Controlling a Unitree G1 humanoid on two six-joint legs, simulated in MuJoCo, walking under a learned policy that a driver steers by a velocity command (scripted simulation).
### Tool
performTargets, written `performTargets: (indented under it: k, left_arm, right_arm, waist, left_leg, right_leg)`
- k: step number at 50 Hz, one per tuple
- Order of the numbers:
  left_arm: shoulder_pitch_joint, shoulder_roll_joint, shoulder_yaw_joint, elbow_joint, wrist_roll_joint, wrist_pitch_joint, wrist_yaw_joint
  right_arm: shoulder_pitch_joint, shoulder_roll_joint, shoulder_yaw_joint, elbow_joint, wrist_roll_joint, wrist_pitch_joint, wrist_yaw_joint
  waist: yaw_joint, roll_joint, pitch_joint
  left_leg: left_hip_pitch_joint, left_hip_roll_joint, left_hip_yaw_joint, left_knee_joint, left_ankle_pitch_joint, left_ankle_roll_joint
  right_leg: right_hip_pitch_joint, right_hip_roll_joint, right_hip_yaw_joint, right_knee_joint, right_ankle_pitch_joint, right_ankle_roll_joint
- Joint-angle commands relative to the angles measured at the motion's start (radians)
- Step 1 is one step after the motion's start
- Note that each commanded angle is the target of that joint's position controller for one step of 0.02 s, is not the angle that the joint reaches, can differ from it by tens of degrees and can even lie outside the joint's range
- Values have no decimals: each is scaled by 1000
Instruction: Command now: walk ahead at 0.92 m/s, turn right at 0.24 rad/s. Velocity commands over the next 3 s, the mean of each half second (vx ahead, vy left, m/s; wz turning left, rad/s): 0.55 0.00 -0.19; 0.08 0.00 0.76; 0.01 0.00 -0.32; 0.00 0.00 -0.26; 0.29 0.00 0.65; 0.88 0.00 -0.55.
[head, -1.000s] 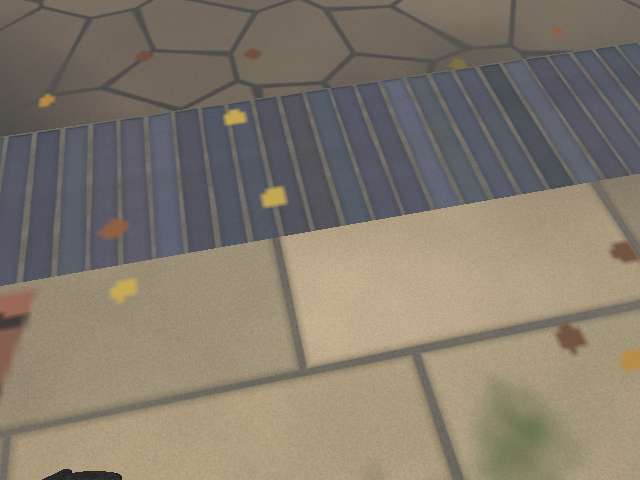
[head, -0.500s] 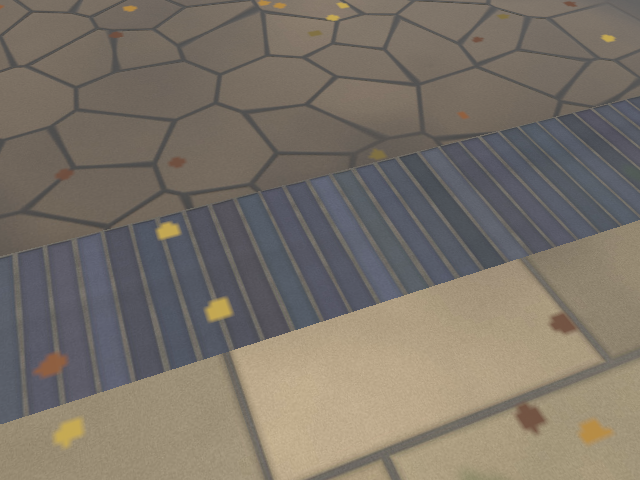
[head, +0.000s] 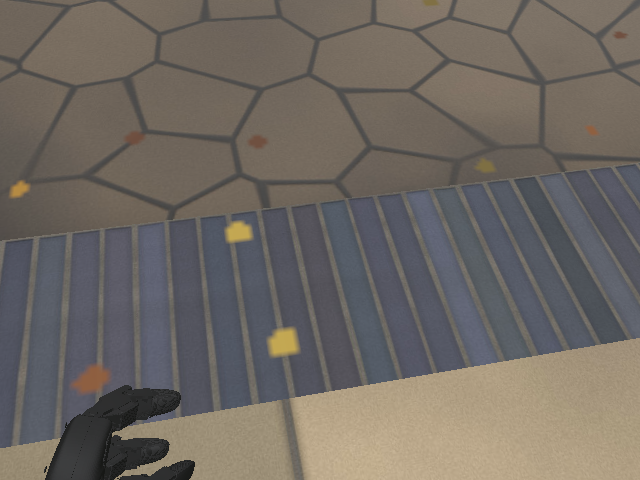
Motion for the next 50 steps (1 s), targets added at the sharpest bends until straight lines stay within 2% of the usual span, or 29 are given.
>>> performTargets:
  k: [1,2,4,6,9,11,12,14,16,17,18,19,20,21,22,24,27,29,33,35,38,41,42,43,44,45,46,48,50]
  left_arm:
    - [548,278,106,129,-9,8,22]
    - [446,228,103,131,-18,5,13]
    - [415,153,93,151,-18,-4,9]
    - [401,109,75,182,-20,-16,21]
    - [356,159,82,177,-32,-38,25]
    - [347,179,98,175,-32,-27,18]
    - [398,182,101,196,-41,-26,11]
    - [490,165,98,234,-64,-31,9]
    - [501,188,101,247,-59,-32,15]
    - [488,195,101,244,-53,-29,20]
    - [496,168,96,229,-48,-27,27]
    - [710,29,69,237,-89,-10,38]
    - [732,110,74,247,-46,1,47]
    - [607,124,73,221,-31,3,44]
    - [474,134,70,185,-10,3,41]
    - [373,123,67,134,11,29,33]
    - [369,83,50,108,2,65,36]
    - [322,77,44,80,-3,81,42]
    - [194,92,38,32,-11,104,50]
    - [139,96,35,16,-15,104,52]
    - [108,98,31,7,-30,89,59]
    - [196,104,36,25,-36,60,72]
    - [204,149,48,27,-29,50,82]
    - [182,250,65,-2,-16,53,86]
    - [122,246,67,-15,-6,63,81]
    - [126,175,53,-15,-12,68,79]
    - [98,124,42,-17,-17,70,75]
    - [74,109,37,-33,-13,74,74]
    - [171,113,42,-8,-7,68,63]
  right_arm:
    - [-112,-94,-8,-142,-1,-48,12]
    - [-234,-121,-7,-178,-14,-54,12]
    - [-342,-106,10,-221,-36,-66,24]
    - [-361,-81,22,-259,-57,-42,29]
    - [-445,-66,42,-343,-43,-20,32]
    - [-502,-24,63,-366,-17,-21,45]
    - [-481,-16,64,-350,-13,-19,47]
    - [-484,-30,57,-333,-25,-17,41]
    - [-382,-67,41,-280,-41,-24,22]
    - [-283,-98,29,-244,-45,-33,17]
    - [-183,-155,17,-213,-51,-45,13]
    - [-127,-223,-4,-200,-55,-44,19]
    - [-128,-185,-6,-202,11,-27,33]
    - [-249,-147,-5,-225,31,-21,30]
    - [-311,-109,2,-228,28,-13,27]
    - [-289,-117,-2,-200,25,2,16]
    - [-289,-144,-19,-195,10,17,18]
    - [-293,-156,-29,-205,0,30,17]
    - [-283,-176,-50,-230,1,68,15]
    - [-278,-182,-59,-239,1,85,15]
    - [-273,-189,-71,-246,-7,103,18]
    - [-322,-179,-73,-264,2,115,16]
    - [-293,-138,-63,-266,12,111,13]
    - [-224,-62,-48,-287,28,108,9]
    - [-232,-160,-69,-279,-2,105,3]
    - [-271,-204,-81,-280,-14,107,9]
    - [-267,-191,-81,-269,-17,115,18]
    - [-233,-165,-74,-256,-10,138,39]
    - [-280,-143,-58,-276,5,142,46]
  waist:
    - [267,-228,-351]
    - [236,-149,-153]
    - [187,4,-5]
    - [98,-22,80]
    - [34,-47,143]
    - [49,-72,109]
    - [68,-82,57]
    - [108,-74,2]
    - [69,-66,-55]
    - [19,-81,-79]
    - [-15,-28,-131]
    - [63,263,-349]
    - [65,151,-445]
    - [79,105,-336]
    - [70,44,-221]
    - [96,22,-131]
    - [145,20,-156]
    - [149,33,-159]
    - [128,66,-138]
    - [108,89,-110]
    - [84,129,-69]
    - [133,144,-39]
    - [118,53,-50]
    - [71,-189,-104]
    - [74,-175,-54]
    - [69,-121,-35]
    - [53,-94,-11]
    - [41,-147,-11]
    - [79,-144,-32]
  left_leg:
    - [-832,-52,92,917,26,-57]
    - [-963,30,53,938,109,-40]
    - [-931,101,53,820,137,-60]
    - [-876,121,75,722,74,-101]
    - [-745,127,147,426,83,-144]
    - [-443,48,232,165,338,-152]
    - [-345,17,252,118,486,-147]
    - [-300,10,247,26,630,-115]
    - [-218,-12,259,-46,622,-75]
    - [-155,26,231,-78,639,-50]
    - [-50,151,141,-51,943,-20]
    - [228,507,-267,68,1570,213]
    - [246,473,-383,23,1604,243]
    - [140,407,-300,-35,1411,234]
    - [27,338,-230,-77,1265,201]
    - [-135,255,-178,-136,1191,161]
    - [-259,218,-177,-155,1112,154]
    - [-336,199,-192,-165,1032,150]
    - [-441,148,-276,-209,601,103]
    - [-447,124,-324,-226,401,84]
    - [-424,107,-392,-217,316,60]
    - [-484,58,-427,-174,238,-16]
    - [-551,-7,-358,-94,25,-69]
    - [-671,-141,-118,168,-176,-129]
    - [-739,-135,30,371,-175,-141]
    - [-706,-54,57,477,-108,-149]
    - [-688,-35,70,542,-52,-150]
    - [-697,-22,117,674,5,-162]
    - [-680,-29,129,661,-1,-173]
  right_leg:
    - [990,-401,998,-253,-589,-272]
    - [868,-366,942,-284,-540,-276]
    - [599,-304,751,-322,-339,-255]
    - [404,-237,654,-359,-131,-238]
    - [168,-186,500,-378,378,-205]
    - [-1,-79,374,-354,487,-116]
    - [20,-74,352,-343,490,-84]
    - [178,-86,344,-303,528,-31]
    - [333,-83,311,-120,658,18]
    - [356,-72,287,45,639,38]
    - [304,-25,229,283,372,58]
    - [100,99,154,785,-458,114]
    - [39,57,192,854,-421,111]
    - [-24,-1,191,841,-333,116]
    - [-64,-31,177,783,-297,113]
    - [-36,-57,175,684,-268,122]
    - [41,-59,175,561,-283,142]
    - [58,-52,171,492,-266,152]
    - [82,-35,190,386,-183,153]
    - [88,-20,204,316,-177,150]
    - [135,8,215,169,-208,137]
    - [335,10,213,-149,-142,114]
    - [437,-108,298,-280,-144,91]
    - [537,-411,592,-366,-223,0]
    - [408,-490,667,-394,-128,-88]
    - [367,-452,569,-357,0,-110]
    - [333,-380,442,-331,81,-92]
    - [343,-298,280,-296,218,-70]
    - [372,-283,254,-260,378,-87]
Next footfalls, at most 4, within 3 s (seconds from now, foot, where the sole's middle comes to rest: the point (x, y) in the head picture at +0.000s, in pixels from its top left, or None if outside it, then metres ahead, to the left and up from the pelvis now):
0.36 left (263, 434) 0.54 0.06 -0.75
0.84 right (352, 422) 0.55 -0.12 -0.75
1.24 left None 0.44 0.06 -0.75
1.62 right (375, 458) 0.47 -0.16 -0.75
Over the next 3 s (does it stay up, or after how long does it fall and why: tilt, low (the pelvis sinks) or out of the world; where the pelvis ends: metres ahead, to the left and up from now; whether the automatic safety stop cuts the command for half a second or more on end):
stays up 0.96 -0.03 0.03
